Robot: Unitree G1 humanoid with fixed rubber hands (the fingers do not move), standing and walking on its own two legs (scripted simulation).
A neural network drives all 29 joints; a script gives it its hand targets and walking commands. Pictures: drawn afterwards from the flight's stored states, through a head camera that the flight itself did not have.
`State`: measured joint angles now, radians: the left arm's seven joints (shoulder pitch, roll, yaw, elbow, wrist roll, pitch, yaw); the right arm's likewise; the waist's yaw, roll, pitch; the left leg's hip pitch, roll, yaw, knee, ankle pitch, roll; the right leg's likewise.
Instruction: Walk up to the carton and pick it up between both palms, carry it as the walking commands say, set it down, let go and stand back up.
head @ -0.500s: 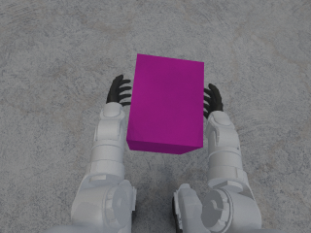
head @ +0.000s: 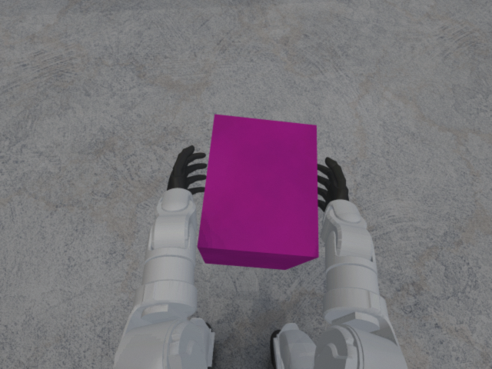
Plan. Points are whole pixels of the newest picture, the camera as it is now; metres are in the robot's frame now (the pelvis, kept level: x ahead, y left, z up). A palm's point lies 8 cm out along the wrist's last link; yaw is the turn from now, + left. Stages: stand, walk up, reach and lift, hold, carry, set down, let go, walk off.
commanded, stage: reach and lift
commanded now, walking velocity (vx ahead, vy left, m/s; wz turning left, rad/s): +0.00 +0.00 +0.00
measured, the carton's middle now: (254, 202) +0.40 -0.02 -0.08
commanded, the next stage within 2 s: none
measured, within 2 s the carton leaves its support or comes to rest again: neither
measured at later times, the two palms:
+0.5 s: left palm (172, 185) +0.36 +0.11 +0.06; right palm (353, 197) +0.35 -0.15 +0.06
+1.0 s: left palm (165, 175) +0.35 +0.11 +0.12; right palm (375, 193) +0.33 -0.15 +0.11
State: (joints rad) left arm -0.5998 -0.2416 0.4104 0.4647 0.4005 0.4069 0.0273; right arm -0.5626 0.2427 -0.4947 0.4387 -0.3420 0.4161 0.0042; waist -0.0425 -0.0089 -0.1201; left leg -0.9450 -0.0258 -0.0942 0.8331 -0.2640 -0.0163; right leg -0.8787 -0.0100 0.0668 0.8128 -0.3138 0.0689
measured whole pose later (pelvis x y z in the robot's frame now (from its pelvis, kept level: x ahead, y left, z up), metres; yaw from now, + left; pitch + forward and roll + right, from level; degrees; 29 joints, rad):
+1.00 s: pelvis +0.02 -0.01 +0.05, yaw +0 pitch -6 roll +0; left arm -0.48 -0.22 0.32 0.40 0.37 0.69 0.04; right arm -0.44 0.21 -0.35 0.40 -0.33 0.69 -0.02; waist -0.03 -0.02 0.01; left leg -0.14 -0.01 -0.07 0.39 -0.15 -0.02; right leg -0.09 -0.03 0.08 0.39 -0.20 0.05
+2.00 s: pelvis +0.02 -0.01 +0.06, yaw +0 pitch -8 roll +0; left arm -0.38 -0.19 0.22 0.32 0.32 0.75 0.03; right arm -0.36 0.18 -0.23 0.35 -0.30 0.78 -0.02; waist 0.01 -0.01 0.02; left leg -0.08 0.00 -0.08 0.37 -0.16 -0.02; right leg -0.03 -0.02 0.08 0.36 -0.20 0.04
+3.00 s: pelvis +0.03 +0.05 +0.03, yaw -27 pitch +6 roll +1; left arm -0.29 -0.16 0.09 -0.19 0.09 1.10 0.15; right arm -0.23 0.15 -0.08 -0.22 -0.07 1.14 -0.17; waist 0.01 0.04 -0.08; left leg -0.56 0.07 0.13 1.03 -0.50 -0.03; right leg -0.51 0.00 -0.10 0.70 -0.30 -0.07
